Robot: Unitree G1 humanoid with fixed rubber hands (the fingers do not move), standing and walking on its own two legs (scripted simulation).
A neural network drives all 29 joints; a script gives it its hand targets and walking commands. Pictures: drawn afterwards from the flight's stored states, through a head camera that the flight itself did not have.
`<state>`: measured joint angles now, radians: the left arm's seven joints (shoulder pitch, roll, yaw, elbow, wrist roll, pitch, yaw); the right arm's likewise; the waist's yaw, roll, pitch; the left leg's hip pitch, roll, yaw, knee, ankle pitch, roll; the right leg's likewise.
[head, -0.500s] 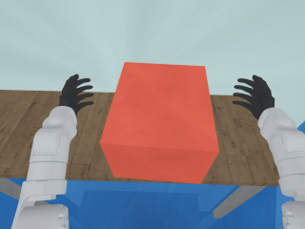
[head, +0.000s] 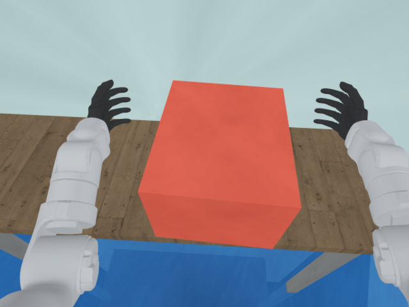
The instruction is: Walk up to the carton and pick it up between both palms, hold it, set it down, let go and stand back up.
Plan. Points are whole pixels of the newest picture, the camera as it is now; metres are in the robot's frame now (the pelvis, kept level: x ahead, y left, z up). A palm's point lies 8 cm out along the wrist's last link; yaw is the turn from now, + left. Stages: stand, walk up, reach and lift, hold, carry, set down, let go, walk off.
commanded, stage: reach and lift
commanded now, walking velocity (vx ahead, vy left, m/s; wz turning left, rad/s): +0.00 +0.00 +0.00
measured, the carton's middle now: (220, 161) +0.41 -0.02 +0.02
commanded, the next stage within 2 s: none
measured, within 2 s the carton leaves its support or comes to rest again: neither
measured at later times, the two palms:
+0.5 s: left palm (128, 148) +0.40 +0.18 +0.08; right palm (330, 150) +0.40 -0.24 +0.08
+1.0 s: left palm (137, 153) +0.40 +0.16 +0.06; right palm (308, 154) +0.41 -0.21 +0.05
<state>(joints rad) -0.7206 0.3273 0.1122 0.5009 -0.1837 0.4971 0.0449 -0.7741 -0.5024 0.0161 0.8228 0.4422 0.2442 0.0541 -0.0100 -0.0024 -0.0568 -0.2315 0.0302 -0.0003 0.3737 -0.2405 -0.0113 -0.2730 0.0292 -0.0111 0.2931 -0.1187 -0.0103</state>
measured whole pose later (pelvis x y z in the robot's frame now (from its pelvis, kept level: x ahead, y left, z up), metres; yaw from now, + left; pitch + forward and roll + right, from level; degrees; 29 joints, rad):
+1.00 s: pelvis -0.03 -0.01 -0.03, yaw +1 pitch +19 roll -1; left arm -0.93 0.18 -0.06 1.30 -0.28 -0.27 0.09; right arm -0.92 -0.29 0.10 1.31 0.37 -0.21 -0.03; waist 0.02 0.02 -0.25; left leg -0.68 0.03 -0.02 0.64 -0.29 -0.03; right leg -0.73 0.03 -0.03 0.58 -0.18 -0.02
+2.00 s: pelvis -0.02 -0.01 -0.01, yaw +3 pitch +15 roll -1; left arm -0.84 0.12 0.17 1.31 -0.04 -0.37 0.08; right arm -0.84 -0.19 -0.16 1.20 0.03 -0.19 -0.07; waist -0.05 0.05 -0.18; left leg -0.50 0.01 -0.06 0.46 -0.22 -0.03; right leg -0.52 0.01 -0.06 0.39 -0.12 -0.02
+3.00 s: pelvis -0.02 +0.00 +0.00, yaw +2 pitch +6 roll -1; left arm -0.68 0.06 0.20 0.92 0.08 -0.15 0.07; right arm -0.70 -0.16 -0.23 1.08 -0.04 -0.23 -0.04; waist -0.01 -0.04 -0.10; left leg -0.23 0.01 -0.02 0.31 -0.17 -0.01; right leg -0.26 0.00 -0.03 0.24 -0.07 -0.01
